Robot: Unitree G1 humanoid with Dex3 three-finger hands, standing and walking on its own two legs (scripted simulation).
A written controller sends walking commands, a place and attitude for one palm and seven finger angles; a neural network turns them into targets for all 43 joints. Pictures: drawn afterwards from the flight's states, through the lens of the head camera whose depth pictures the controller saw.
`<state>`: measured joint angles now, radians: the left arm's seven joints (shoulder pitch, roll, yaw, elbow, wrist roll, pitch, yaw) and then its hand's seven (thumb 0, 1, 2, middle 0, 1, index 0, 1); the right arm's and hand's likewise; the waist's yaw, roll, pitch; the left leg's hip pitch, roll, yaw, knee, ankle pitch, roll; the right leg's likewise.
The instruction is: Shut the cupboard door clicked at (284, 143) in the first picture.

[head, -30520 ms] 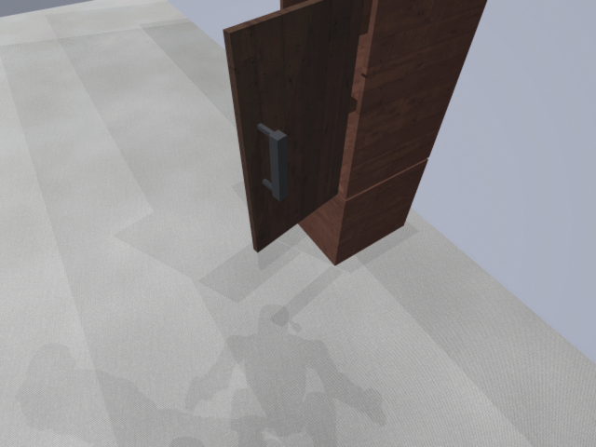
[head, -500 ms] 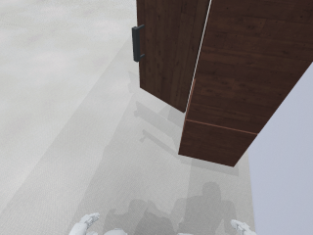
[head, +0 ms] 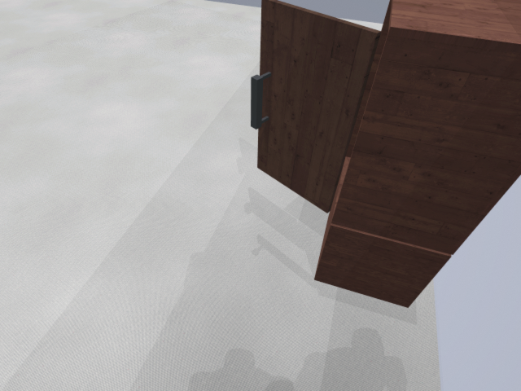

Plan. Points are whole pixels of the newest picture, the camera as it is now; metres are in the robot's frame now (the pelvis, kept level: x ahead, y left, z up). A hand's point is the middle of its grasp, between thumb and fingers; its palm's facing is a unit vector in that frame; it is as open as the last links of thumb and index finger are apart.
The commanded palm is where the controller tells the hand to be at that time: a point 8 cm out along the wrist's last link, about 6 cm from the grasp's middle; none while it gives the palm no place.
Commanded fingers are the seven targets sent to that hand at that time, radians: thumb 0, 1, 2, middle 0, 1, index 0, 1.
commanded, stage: let the arm hang, fingers relaxed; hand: left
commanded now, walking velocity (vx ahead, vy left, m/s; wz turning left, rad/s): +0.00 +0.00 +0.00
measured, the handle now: (261, 100) +0.93 +0.06 -0.03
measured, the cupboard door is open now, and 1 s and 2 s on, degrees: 64 64 64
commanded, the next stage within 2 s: look to check the result in 0.36 s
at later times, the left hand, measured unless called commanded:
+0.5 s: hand out of the picture -0.04 +0.15 -0.18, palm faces +0.02 -0.99 -0.15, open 7.4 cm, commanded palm none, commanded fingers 0.00 0.90 0.90 -0.20 -0.30 -0.20 -0.30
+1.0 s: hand out of the picture +0.01 +0.18 -0.18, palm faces -0.01 -0.98 -0.22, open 7.4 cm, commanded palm none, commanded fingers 0.00 0.90 0.90 -0.20 -0.30 -0.20 -0.30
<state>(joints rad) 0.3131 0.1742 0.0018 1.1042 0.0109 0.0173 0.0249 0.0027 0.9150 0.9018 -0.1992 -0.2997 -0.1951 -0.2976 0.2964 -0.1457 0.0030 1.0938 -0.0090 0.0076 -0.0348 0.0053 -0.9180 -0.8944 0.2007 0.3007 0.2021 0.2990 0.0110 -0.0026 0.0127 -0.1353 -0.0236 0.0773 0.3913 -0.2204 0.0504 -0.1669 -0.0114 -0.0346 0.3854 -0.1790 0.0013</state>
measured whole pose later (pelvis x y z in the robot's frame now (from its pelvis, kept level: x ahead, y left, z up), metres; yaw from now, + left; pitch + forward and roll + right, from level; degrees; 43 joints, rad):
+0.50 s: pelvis -0.01 +0.00 +0.00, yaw -1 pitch -3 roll +0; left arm 0.33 0.13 0.00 1.15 0.01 0.00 0.03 0.00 0.91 0.90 -0.20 -0.30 -0.20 -0.30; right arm 0.35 -0.11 0.00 1.15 -0.01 0.01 -0.04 0.00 -0.91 -0.89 0.20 0.30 0.20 0.30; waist 0.00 -0.01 0.03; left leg -0.14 -0.02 0.09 0.39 -0.21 0.05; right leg -0.18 0.00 -0.02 0.39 -0.16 0.00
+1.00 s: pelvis +0.00 -0.01 +0.00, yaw -1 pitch -2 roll +0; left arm 0.25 0.19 0.01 1.13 0.02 -0.01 0.02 0.00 0.91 0.90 -0.20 -0.30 -0.20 -0.30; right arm 0.27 -0.19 -0.02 1.13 -0.01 0.00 -0.03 0.00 -0.91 -0.89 0.20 0.30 0.20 0.30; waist 0.00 -0.01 0.04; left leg -0.14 -0.01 0.10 0.38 -0.21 0.04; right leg -0.18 0.00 -0.01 0.38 -0.17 -0.01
